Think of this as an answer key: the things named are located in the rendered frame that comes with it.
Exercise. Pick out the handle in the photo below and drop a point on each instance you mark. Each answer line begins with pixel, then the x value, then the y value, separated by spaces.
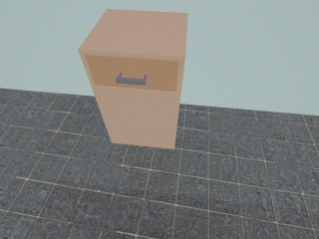
pixel 131 81

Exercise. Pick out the cabinet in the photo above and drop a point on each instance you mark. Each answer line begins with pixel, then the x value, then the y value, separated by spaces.
pixel 138 116

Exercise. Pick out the drawer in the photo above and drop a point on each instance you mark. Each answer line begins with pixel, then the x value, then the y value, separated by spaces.
pixel 161 74

